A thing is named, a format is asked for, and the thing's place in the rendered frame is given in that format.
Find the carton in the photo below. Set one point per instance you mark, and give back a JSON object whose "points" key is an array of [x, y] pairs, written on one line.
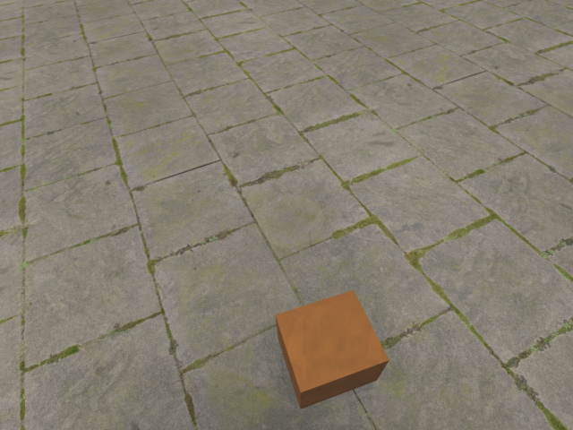
{"points": [[330, 347]]}

